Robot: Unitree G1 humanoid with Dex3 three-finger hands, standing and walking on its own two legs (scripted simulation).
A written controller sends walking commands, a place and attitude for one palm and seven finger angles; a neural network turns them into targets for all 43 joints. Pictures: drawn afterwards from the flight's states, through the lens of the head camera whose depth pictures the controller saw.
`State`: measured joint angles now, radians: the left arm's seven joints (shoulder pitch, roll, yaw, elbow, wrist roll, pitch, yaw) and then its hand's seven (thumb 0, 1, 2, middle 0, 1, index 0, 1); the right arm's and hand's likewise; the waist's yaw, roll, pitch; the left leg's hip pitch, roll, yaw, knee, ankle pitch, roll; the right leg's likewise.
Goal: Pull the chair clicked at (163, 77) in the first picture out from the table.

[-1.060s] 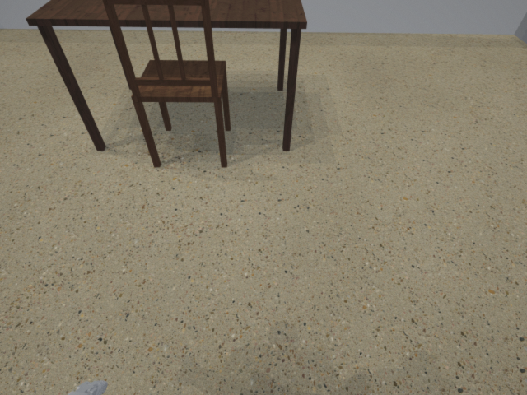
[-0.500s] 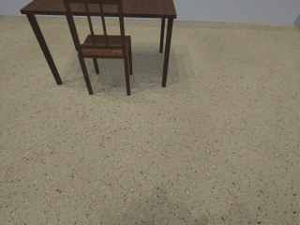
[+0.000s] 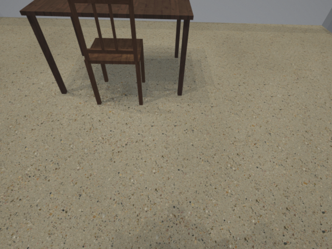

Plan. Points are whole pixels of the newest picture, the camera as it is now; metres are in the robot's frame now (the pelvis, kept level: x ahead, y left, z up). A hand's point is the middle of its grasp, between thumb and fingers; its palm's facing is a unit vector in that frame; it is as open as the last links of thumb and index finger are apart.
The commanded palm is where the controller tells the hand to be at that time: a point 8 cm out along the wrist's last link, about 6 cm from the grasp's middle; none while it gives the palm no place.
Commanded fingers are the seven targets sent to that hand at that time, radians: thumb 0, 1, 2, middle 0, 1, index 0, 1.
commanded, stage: look at it before walking up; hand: left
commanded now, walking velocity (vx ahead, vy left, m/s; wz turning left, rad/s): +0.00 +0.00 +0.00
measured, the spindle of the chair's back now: (98, 28) +1.41 +0.53 -0.09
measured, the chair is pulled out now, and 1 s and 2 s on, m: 0.00 0.00 0.00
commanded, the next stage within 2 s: walk to a spot facing it in 0.38 s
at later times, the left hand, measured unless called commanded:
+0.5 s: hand out of the picture +0.08 +0.25 -0.16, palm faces -0.04 -0.94 -0.33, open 7.3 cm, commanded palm none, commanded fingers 0.00 0.90 0.90 -0.20 -0.30 -0.20 -0.30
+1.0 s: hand out of the picture +0.05 +0.26 -0.19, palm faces +0.21 -0.96 -0.17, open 7.4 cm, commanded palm none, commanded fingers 0.00 0.90 0.90 -0.20 -0.30 -0.20 -0.30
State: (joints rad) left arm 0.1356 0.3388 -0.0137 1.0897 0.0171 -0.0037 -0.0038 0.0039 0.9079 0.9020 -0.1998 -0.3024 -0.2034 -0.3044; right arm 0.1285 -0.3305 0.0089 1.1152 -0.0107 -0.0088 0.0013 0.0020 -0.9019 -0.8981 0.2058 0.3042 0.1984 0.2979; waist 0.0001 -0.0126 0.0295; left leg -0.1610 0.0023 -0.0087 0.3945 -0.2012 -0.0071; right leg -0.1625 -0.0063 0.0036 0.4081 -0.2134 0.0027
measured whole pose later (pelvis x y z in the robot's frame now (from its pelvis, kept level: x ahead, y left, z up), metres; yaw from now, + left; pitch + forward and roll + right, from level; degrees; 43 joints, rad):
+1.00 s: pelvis +0.10 +0.07 -0.01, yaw +13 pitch +0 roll +0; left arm 0.30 0.23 0.04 1.06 0.04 0.01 -0.02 0.01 0.91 0.90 -0.20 -0.30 -0.20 -0.30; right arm 0.36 -0.15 -0.02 1.05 -0.02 -0.05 0.00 0.00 -0.90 -0.90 0.20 0.30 0.20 0.30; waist -0.02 -0.06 0.03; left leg -0.22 -0.04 0.09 0.50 -0.30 0.08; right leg -0.49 -0.11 -0.05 1.14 -0.33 0.04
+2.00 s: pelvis +0.50 +0.23 -0.01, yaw +32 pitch -2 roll +0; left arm 0.35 0.17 0.04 1.11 0.03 -0.03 -0.01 0.01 0.91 0.90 -0.20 -0.30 -0.20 -0.30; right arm 0.15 -0.16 -0.04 1.00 -0.01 -0.07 -0.01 -0.01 -0.92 -0.90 0.20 0.30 0.20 0.30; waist 0.04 -0.04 0.08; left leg -0.27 -0.02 0.15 0.52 -0.23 0.09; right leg -0.44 -0.14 -0.07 1.19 -0.35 0.03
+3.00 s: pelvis +0.70 +0.33 -0.01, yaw +10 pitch +0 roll +0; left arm 0.23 0.26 0.09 0.95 0.03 0.06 -0.01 0.00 0.91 0.90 -0.20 -0.30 -0.20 -0.30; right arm 0.16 -0.19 -0.01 0.91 -0.02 0.02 -0.03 0.00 -0.90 -0.90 0.20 0.30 0.20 0.30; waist 0.03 -0.06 0.04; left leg -0.22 0.02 0.09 0.49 -0.27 0.02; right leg -0.48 0.06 0.04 0.96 -0.41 0.02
